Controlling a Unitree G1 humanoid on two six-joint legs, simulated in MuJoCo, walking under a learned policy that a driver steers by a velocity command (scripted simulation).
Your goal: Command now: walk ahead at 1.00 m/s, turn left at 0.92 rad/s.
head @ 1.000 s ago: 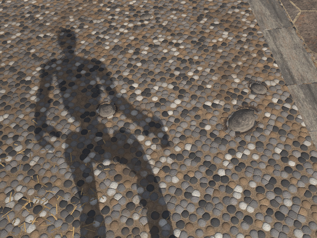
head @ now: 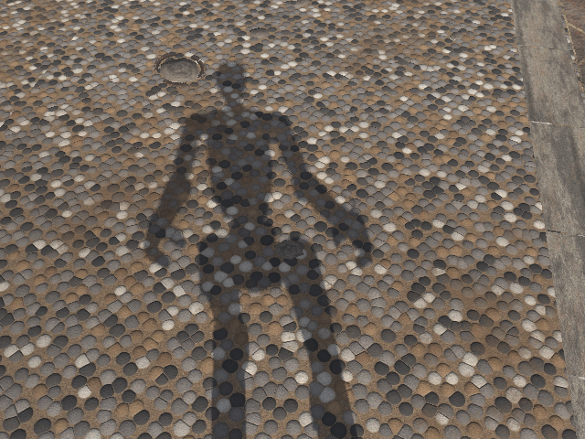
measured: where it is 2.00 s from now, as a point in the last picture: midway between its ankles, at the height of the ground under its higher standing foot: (311, 75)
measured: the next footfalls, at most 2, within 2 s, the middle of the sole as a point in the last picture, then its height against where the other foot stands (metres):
left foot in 0.28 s outside the picture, level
right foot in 0.74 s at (263, 272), level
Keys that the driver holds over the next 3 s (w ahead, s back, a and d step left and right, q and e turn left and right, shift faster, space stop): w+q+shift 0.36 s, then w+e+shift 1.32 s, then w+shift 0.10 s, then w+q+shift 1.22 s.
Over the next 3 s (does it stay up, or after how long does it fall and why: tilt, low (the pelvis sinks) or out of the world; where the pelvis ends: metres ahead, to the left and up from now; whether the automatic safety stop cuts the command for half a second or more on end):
stays up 2.62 -0.32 -0.03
